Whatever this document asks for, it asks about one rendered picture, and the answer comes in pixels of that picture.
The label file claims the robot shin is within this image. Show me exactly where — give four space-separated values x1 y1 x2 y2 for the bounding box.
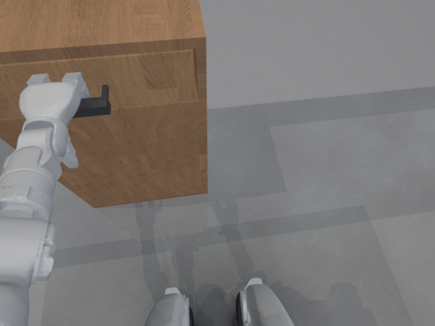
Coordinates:
165 287 182 296
243 278 262 326

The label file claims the left robot shin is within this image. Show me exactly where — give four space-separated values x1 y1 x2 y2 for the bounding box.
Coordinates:
165 287 182 296

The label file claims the cabinet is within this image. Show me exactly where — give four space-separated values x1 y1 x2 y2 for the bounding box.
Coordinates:
0 0 208 208

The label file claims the drawer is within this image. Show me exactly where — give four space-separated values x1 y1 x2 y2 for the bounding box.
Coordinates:
0 49 196 120

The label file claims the left robot hand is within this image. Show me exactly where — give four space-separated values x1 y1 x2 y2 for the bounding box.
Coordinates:
19 72 89 168

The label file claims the right robot shin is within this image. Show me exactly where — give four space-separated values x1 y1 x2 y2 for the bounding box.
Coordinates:
243 278 262 326

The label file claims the handle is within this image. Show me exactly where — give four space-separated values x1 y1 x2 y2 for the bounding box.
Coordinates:
73 85 111 118

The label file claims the robot left forearm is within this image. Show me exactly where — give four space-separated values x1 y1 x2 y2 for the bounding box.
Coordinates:
0 116 69 223

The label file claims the left robot upper arm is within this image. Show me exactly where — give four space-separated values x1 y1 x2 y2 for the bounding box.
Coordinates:
0 217 56 326

